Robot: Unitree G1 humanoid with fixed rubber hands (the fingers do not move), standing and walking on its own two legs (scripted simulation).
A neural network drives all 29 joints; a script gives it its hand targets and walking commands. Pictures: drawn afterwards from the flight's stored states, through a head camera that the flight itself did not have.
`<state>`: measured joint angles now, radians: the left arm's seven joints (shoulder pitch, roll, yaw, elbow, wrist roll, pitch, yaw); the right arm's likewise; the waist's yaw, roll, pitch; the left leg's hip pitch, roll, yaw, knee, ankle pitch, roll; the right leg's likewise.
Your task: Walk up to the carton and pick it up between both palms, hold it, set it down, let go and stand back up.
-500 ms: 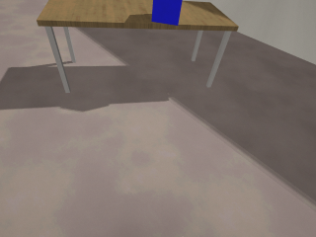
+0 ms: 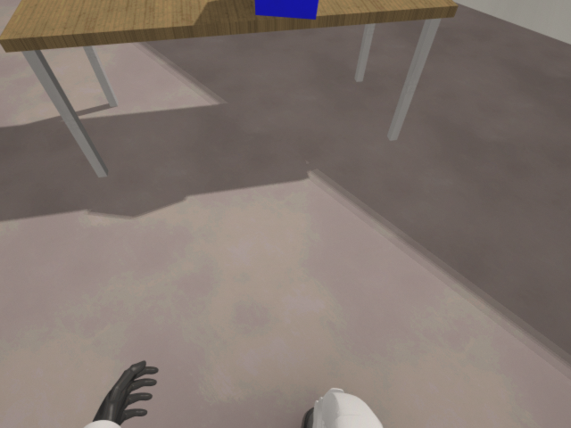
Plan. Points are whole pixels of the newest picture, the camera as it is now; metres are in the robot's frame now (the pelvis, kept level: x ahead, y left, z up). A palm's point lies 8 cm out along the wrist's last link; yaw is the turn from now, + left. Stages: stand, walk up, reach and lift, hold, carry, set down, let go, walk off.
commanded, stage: walk up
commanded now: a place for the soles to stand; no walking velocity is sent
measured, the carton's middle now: out of the picture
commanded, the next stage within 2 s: none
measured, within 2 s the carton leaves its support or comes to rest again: neither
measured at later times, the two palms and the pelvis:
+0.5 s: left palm (101, 382) +0.21 +0.28 -0.12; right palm (394, 254) +0.39 -0.21 -0.06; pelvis +0.23 +0.02 +0.00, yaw +6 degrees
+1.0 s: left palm (174, 208) +0.50 +0.20 -0.06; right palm (439, 225) +0.49 -0.33 -0.11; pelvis +0.43 -0.07 +0.01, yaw +3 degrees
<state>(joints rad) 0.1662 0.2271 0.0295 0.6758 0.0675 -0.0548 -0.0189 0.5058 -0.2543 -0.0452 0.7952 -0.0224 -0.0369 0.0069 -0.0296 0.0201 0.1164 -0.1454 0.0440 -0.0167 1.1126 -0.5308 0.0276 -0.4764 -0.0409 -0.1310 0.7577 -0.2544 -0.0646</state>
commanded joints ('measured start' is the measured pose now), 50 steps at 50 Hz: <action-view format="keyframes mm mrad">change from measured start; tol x16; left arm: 1 229 205 61 -16 -13 -23 41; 19 376 120 -4 -30 -25 14 -10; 37 138 118 39 -104 -33 14 -60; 43 436 326 108 -77 -28 -19 -6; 50 262 196 53 -87 -34 -26 25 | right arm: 1 -29 -89 -34 -168 0 -12 9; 12 -228 -25 -23 -271 -20 -17 63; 19 118 -276 -111 -241 -56 -41 -8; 27 -143 -153 -45 -209 -8 -62 -31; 50 -37 -110 -22 -173 -18 21 19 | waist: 1 97 -76 -102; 15 52 -82 -17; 19 -79 284 -239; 23 -39 52 -29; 38 14 114 -1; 43 128 -372 -180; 50 45 -148 20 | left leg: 1 -495 29 -96 266 129 -5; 9 -416 79 -2 -251 264 -22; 17 56 -42 93 -522 329 71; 20 275 407 -807 -872 -340 280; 22 122 364 -668 -907 -248 276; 25 -92 281 -357 -877 101 204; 38 -186 233 -40 -824 21 173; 41 -254 155 68 -436 160 121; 44 -565 -6 34 199 -43 -3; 50 -435 65 -47 101 192 -44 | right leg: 1 415 -358 452 -434 176 -227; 15 150 -256 73 -368 95 -130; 18 -43 -117 -50 158 22 -53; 19 -211 6 -32 463 -337 7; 22 -318 -62 142 655 -214 53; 34 -57 -97 128 61 46 80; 41 415 24 60 -161 10 19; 44 496 -389 886 -572 -539 -157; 45 444 -384 866 -580 -529 -161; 50 224 -249 387 -481 136 -103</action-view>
